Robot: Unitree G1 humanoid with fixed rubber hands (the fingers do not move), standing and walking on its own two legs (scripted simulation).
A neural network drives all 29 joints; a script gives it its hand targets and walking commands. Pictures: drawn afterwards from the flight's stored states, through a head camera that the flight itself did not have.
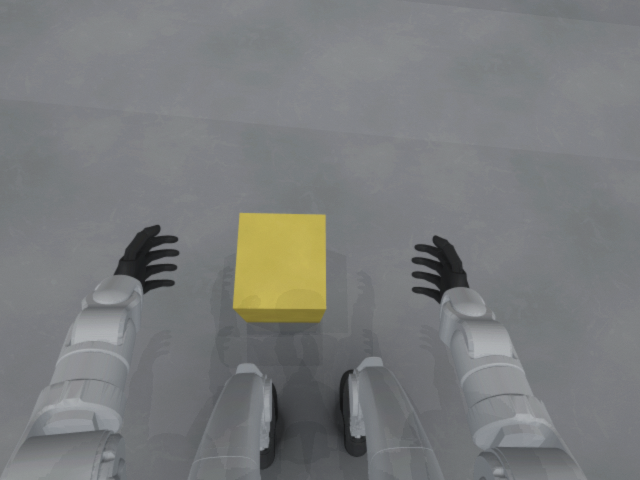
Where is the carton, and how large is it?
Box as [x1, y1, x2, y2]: [233, 213, 325, 322]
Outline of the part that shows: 240,213 233,308 246,321 319,322 325,310 325,215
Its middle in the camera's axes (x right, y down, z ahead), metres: -0.09 +0.09 +1.00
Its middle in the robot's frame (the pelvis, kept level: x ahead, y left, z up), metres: +0.47 +0.05 -0.56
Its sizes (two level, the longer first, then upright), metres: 0.224 0.203 0.251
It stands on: the floor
